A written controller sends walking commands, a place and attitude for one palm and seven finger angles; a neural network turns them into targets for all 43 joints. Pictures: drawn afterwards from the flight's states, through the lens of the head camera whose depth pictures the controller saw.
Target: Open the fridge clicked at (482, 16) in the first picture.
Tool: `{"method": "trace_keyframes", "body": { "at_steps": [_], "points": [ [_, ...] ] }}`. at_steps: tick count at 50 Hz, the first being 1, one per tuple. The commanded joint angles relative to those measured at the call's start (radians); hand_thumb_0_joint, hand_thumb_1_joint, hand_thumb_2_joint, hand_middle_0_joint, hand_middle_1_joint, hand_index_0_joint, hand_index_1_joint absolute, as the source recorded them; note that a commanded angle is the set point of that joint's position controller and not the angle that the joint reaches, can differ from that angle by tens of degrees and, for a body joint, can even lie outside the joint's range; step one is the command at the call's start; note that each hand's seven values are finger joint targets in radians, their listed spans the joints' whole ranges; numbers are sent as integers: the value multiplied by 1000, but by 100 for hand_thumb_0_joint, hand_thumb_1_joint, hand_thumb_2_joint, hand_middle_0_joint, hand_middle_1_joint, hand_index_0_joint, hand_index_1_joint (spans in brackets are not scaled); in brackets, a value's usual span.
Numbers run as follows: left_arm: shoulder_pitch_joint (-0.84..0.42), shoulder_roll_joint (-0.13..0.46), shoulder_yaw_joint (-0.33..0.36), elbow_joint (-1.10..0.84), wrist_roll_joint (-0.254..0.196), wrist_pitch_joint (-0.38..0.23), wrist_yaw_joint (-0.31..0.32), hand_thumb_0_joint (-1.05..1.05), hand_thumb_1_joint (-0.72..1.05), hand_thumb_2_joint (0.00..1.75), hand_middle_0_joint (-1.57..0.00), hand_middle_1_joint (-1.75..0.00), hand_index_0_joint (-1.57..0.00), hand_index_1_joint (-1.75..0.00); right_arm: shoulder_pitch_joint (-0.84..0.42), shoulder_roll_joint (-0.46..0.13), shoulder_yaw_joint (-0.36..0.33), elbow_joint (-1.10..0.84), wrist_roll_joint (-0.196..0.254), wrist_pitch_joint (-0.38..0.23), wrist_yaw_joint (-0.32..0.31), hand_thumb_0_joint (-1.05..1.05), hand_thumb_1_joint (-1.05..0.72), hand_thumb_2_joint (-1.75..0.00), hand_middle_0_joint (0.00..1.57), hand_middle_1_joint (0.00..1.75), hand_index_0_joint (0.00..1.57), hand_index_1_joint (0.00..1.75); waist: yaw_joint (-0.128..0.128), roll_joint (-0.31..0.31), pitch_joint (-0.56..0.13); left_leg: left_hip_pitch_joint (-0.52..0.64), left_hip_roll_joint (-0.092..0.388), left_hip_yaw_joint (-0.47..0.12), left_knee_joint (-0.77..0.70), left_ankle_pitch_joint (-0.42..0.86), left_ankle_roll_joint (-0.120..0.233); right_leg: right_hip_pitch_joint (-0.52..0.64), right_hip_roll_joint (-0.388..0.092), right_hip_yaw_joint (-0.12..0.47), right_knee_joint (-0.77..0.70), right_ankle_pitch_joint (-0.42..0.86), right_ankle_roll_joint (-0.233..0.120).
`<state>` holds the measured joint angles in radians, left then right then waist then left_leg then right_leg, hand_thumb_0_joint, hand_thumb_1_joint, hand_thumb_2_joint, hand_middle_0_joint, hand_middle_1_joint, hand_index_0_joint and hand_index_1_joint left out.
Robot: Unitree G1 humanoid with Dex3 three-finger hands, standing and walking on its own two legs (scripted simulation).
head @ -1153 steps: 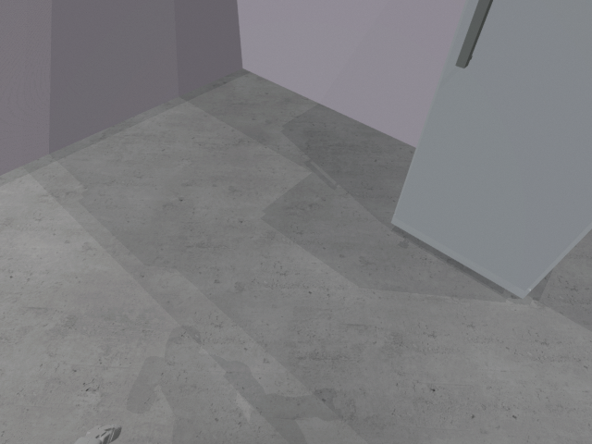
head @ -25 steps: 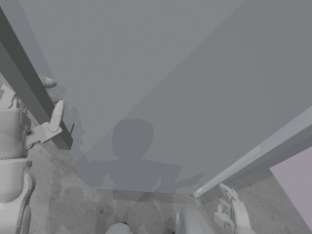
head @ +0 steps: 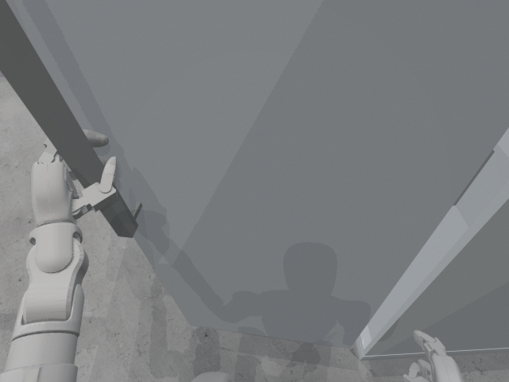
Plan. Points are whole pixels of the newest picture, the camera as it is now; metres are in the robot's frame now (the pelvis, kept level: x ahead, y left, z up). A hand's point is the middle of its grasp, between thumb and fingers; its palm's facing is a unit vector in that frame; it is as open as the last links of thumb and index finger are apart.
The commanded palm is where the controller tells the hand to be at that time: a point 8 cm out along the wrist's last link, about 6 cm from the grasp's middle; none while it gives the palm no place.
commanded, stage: stop walking and hold the door back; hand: left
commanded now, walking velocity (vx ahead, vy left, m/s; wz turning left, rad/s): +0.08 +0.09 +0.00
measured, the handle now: (71, 116) +0.36 +0.26 +0.26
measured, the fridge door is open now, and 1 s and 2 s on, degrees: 79 75 73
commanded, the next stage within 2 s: loosen the grip on the handle in 0.98 s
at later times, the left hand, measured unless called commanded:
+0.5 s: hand (109, 173) +0.34 +0.24 +0.17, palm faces +0.32 -0.93 -0.21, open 6.0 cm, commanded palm +0.32 +0.28 +0.15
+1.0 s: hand (114, 169) +0.35 +0.23 +0.17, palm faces +0.25 -0.95 -0.16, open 6.0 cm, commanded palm +0.33 +0.27 +0.15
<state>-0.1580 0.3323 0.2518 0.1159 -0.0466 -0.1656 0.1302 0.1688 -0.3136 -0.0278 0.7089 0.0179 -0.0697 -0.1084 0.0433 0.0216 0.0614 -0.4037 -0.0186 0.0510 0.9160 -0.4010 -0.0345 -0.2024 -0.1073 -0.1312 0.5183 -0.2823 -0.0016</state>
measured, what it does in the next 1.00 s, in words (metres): steps on the spot: left foot, then right foot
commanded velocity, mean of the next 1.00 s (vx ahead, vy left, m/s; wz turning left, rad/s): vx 0.11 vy -0.01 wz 0.00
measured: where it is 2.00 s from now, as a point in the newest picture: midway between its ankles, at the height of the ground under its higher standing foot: outside the picture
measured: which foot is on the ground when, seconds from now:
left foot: up 0.00-0.14, down 0.16-0.50, up 0.52-0.74, down 0.76-1.00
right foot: down 0.00-0.16, up 0.18-0.46, down 0.48-1.00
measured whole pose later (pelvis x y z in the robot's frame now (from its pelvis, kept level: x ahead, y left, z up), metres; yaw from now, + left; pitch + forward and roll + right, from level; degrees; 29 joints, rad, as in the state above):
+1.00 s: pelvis -0.09 +0.03 -0.01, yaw +0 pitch -2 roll -1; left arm -0.75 0.35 0.18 0.77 -0.07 -0.17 0.08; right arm 0.26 -0.25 0.02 0.73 0.05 -0.08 -0.08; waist 0.00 0.04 0.09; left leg -0.29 0.06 0.08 0.55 -0.23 -0.01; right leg -0.25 -0.01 -0.03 0.53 -0.25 0.00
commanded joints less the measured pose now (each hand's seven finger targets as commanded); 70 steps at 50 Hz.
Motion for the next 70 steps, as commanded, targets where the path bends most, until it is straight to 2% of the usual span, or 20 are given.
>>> {"method": "trace_keyframes", "body": {
  "at_steps": [1, 6, 8, 12, 16, 22, 25, 26, 36, 39, 43, 50, 53, 54, 55, 57, 58, 60, 65, 70],
  "points": [
    [-525, 263, 92, -93, 5, -50, 38, 0, 90, 90, -45, -140, -45, -140, -86, -42, -12, -171, -1, -43, -2, 0, -90, -90, 20, 30, 20, 30, 1, -264, -210, -5, 11, 24, -200, -24, 23, 191, -262, 281, -149, 582, -116],
    [-684, 252, 60, -36, 9, -58, 28, 0, 90, 90, -45, -140, -45, -140, -50, -61, -20, -166, 0, -17, 9, 0, -90, -90, 20, 30, 20, 30, -33, -103, -320, 285, 41, 8, -548, 219, 56, 91, -142, 173, -5, 286, -40],
    [-760, 219, 5, -36, 6, -72, 20, 0, 90, 90, -45, -140, -45, -140, -50, -99, -23, -185, 3, -17, 15, 0, -90, -90, 20, 30, 20, 30, -23, 269, -319, 450, 317, -325, -583, 365, 173, -214, 42, 38, 186, -114, 29],
    [-891, 268, -5, 82, 21, -58, 6, 0, 90, 90, -45, -140, -45, -140, -15, -64, -5, -157, 16, -34, 12, 0, -90, -90, 20, 30, 20, 30, -54, 177, -278, 411, 362, -387, -596, 285, 249, -316, 63, 115, 384, -180, 21],
    [-937, 162, -100, 162, 13, -33, -28, 0, 90, 90, -45, -140, -45, -140, -3, -66, 4, -147, 21, -32, 18, 0, -90, -90, 20, 30, 20, 30, -54, 169, -284, 380, 294, -210, -565, 300, 205, -230, 91, 64, 277, -100, 26],
    [-1050, 272, -45, 340, 14, -20, -37, 0, 90, 90, -45, -140, -45, -140, 15, -79, 20, -111, 17, -27, 3, 0, -90, -90, 20, 30, 20, 30, -42, 144, -314, 194, 241, -124, -462, 124, 143, 84, 100, 53, -64, -57, 12],
    [-1093, 370, 14, 468, 25, -23, -31, 0, 90, 90, -45, -140, -45, -140, 28, -59, 12, -93, 16, -21, -4, 0, -90, -90, 20, 30, 20, 30, -37, -221, -256, -149, 56, 2, -85, -99, 35, 242, -229, 540, -253, -82, -157],
    [-1080, 375, 30, 513, 34, -18, -29, 0, 90, 90, -45, -140, -45, -140, 39, -69, -4, -85, 20, -29, -3, 0, -90, -90, 20, 30, 20, 30, -21, -241, -262, -190, 64, -73, 42, -138, 34, 240, -275, 564, -258, -97, -180],
    [-1117, 309, 15, 614, 16, -54, -45, 0, 90, 90, -45, -140, -45, -140, 75, -89, -5, -38, 11, -58, -13, 0, -90, -90, 20, 30, 20, 30, -50, -136, -252, 246, 36, 58, -448, 210, 23, 9, -99, 201, -116, 59, -77],
    [-1112, 167, -81, 535, -5, -77, -63, 0, 90, 90, -45, -140, -45, -140, 61, -121, -16, -79, 20, -56, 4, 0, -90, -90, 20, 30, 20, 30, -45, 183, -288, 350, 289, -267, -553, 394, 139, -117, 87, 77, 132, -28, 19],
    [-1058, 154, -93, 476, -2, -73, -69, 0, 90, 90, -45, -140, -45, -140, 49, -98, -7, -94, 18, -55, 14, 0, -90, -90, 20, 30, 20, 30, -40, 203, -249, 249, 289, -201, -534, 451, 149, -30, 85, 99, 50, -64, 19],
    [-1046, 206, -75, 490, -1, -48, -61, 0, 90, 90, -45, -140, -45, -140, 62, -84, -8, -84, 26, -38, 5, 0, -90, -90, 20, 30, 20, 30, -56, -120, -304, 225, 127, -22, -387, 256, 29, 16, -47, 266, -122, 195, -21],
    [-1051, 191, -83, 521, -1, -57, -58, 0, 90, 90, -45, -140, -45, -140, 61, -83, -3, -68, 24, -34, -3, 0, -90, -90, 20, 30, 20, 30, -55, -52, -309, 289, 149, -43, -428, 330, 44, -28, -6, 215, -98, 183, -5],
    [-1556, 850, 389, 440, 141, -70, -65, 0, 90, 90, -45, -140, -45, -140, 108, -117, -93, -105, -4, -77, 34, 0, -90, -90, 20, 30, 20, 30, 0, -268, -287, 261, 134, 12, -414, 380, 74, -7, 23, 273, -152, 382, -9],
    [-1362, 422, 152, 716, 132, 13, -113, 0, 78, 84, -45, -140, -45, -140, 70, -78, -19, -106, -20, -132, 44, 0, -90, -90, 20, 30, 20, 30, -128, -316, -603, 179, 19, 15, -484, 547, 84, 113, 100, 120, 40, 603, -42],
    [-1044, 210, 106, 709, 56, 28, -146, 0, 54, 73, -45, -140, -45, -140, 134, -90, -36, -69, 9, -119, 43, 0, -90, -90, 20, 30, 20, 30, -69, -121, -521, 260, 44, -10, -422, 544, 39, -16, 77, 70, 27, 442, -28],
    [-1095, 266, 167, 624, 3, -19, -142, 0, 42, 67, -45, -140, -45, -140, 119, -91, -22, -57, 8, -114, 43, 0, -90, -90, 20, 30, 20, 30, -52, 102, -483, 351, 54, -12, -440, 484, 22, -82, 83, 86, -23, 300, -18],
    [-1088, 283, 129, 537, 27, -69, -110, 0, 17, 55, -45, -140, -45, -140, 84, -73, -15, -86, -8, -127, 51, 0, -90, -90, 20, 30, 20, 30, -53, 196, -411, 332, 52, -22, -443, 323, 25, -141, 92, 98, -46, 160, -31],
    [-1035, 233, 11, 537, 106, -133, -39, 0, -43, 26, -44, -138, -44, -138, 81, -84, -14, -128, 0, -142, 68, 0, -90, -90, 20, 30, 20, 30, -94, -68, -261, 169, 66, -57, -480, 37, 57, -222, 102, 94, -49, -32, -22],
    [-1086, 232, -4, 479, 45, -133, -69, 0, -55, 20, -37, -130, -37, -130, 76, -94, -13, -122, 18, -150, 48, 0, -90, -90, 20, 30, 20, 30, -88, 24, -350, 206, 48, -35, -471, 14, 58, -183, 101, 122, -59, -46, -24]
  ]
}}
